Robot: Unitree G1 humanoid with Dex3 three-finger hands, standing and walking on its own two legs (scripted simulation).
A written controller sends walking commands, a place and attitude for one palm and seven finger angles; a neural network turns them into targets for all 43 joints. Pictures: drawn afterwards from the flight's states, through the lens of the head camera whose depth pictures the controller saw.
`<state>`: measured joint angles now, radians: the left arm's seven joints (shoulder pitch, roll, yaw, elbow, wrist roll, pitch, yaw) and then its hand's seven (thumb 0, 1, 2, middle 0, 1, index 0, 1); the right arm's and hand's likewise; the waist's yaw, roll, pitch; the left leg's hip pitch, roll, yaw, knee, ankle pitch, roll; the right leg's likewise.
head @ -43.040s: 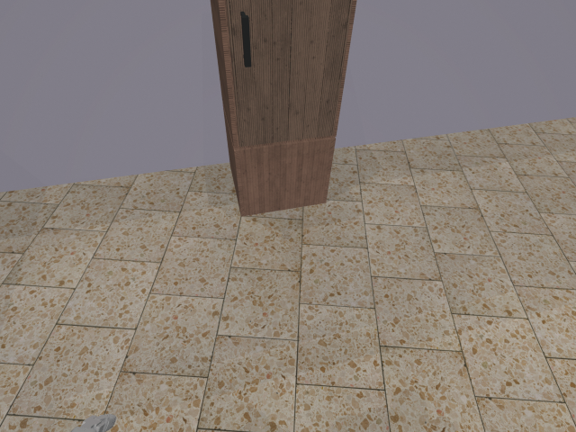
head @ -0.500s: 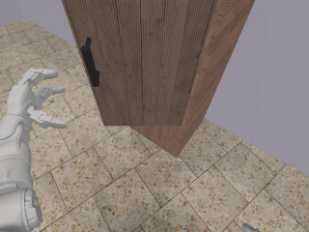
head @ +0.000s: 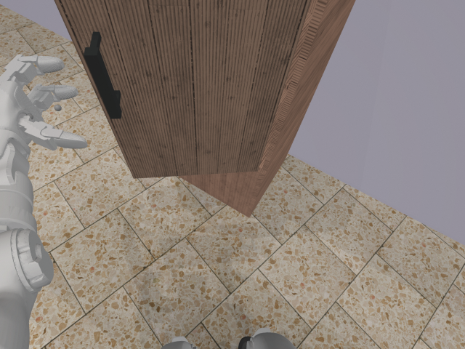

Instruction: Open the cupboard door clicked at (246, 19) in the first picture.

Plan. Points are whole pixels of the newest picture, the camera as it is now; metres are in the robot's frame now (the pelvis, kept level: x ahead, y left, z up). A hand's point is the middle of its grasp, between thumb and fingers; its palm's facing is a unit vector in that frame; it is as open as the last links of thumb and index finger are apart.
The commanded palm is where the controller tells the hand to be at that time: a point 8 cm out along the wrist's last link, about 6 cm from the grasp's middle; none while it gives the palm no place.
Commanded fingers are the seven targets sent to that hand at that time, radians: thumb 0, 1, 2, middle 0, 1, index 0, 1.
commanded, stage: move the hooked fingers beside the handle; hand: left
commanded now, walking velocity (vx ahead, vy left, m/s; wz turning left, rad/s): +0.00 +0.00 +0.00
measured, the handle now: (106, 78) +0.56 +0.20 +0.09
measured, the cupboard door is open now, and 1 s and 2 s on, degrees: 38 38 37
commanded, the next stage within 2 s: slide the fingers in behind the handle in 1.36 s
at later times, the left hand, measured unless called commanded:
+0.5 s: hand (70, 88) +0.52 +0.25 +0.11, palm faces +0.05 -1.00 -0.01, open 14.0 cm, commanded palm +0.49 +0.29 +0.10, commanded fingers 0.00 -0.50 0.30 -0.30 -1.20 -0.30 -1.20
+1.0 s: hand (68, 98) +0.50 +0.25 +0.11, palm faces +0.04 -1.00 -0.02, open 14.0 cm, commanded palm +0.49 +0.29 +0.09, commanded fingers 0.00 -0.50 0.30 -0.30 -1.20 -0.30 -1.20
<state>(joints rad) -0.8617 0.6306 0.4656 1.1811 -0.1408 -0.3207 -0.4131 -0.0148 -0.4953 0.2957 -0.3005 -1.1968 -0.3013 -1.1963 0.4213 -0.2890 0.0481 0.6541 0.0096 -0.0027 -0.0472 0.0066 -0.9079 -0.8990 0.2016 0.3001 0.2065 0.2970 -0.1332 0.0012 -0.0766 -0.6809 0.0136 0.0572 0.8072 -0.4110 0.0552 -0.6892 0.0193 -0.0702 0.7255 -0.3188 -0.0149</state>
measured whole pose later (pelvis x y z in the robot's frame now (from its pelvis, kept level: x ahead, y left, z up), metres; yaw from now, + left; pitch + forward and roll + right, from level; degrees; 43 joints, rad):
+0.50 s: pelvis +0.01 +0.00 +0.00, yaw -2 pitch +20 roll -3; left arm -0.92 0.71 0.52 1.21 -0.09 -0.30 -0.39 -0.01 -0.49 0.30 -0.30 -1.20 -0.29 -1.19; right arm 0.48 -0.28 0.05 0.60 -0.01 0.10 -0.02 0.00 -0.91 -0.90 0.20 0.30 0.21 0.30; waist -0.18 0.02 -0.09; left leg -0.74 0.04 0.06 0.83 -0.44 0.05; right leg -0.75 0.05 -0.06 0.72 -0.32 -0.02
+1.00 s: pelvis +0.00 -0.01 -0.01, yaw +1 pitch +19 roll -3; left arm -0.98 0.69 0.44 1.25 -0.09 -0.32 -0.39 -0.01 -0.50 0.30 -0.30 -1.20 -0.30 -1.20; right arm 0.38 -0.30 0.06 0.60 0.00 0.06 -0.04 0.00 -0.91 -0.90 0.20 0.30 0.21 0.30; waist -0.17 0.00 -0.07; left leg -0.77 0.03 0.03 0.87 -0.42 0.04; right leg -0.76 0.03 -0.10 0.76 -0.33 -0.03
